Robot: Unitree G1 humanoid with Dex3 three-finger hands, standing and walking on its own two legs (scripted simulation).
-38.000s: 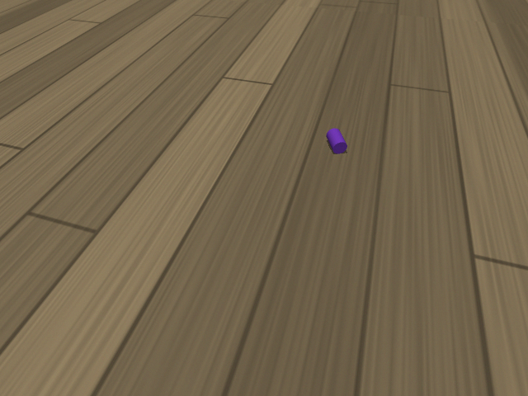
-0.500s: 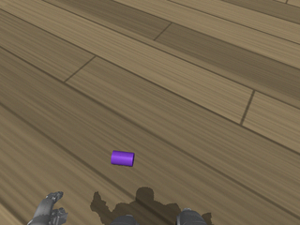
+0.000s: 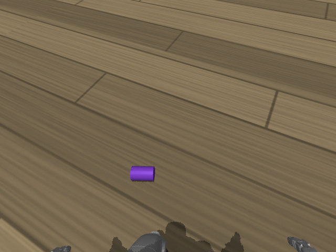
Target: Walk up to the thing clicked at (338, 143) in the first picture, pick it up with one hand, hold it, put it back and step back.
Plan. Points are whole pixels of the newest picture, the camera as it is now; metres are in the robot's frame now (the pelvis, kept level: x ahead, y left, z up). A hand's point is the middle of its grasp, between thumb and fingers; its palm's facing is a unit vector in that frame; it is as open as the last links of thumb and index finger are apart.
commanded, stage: step back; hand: left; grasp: from above
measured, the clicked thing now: (142, 173) +0.59 +0.24 -0.72
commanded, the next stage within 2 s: none
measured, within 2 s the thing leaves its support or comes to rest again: neither
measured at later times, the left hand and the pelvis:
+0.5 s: hand out of the picture -0.04 +0.28 -0.15, palm faces +0.04 -0.93 -0.37, open 7.3 cm; pelvis -0.14 +0.01 +0.01, yaw +1 degrees
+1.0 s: hand out of the picture -0.19 +0.26 -0.15, palm faces +0.08 -0.91 -0.40, open 7.3 cm; pelvis -0.31 -0.02 -0.01, yaw +4 degrees
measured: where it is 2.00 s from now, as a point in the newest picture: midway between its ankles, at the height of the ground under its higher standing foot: outside the picture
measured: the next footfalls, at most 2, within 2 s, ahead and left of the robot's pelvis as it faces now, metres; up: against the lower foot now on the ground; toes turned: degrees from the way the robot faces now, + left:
left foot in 0.24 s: -0.05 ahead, +0.13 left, +0.00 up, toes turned +2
right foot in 0.62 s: -0.18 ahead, -0.15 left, +0.00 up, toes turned +2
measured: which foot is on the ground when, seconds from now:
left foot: up 0.00-0.22, down 0.24-0.64, up 0.66-0.92, down 0.94-1.00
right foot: down 0.00-0.26, up 0.28-0.60, down 0.62-0.96, up 0.98-1.00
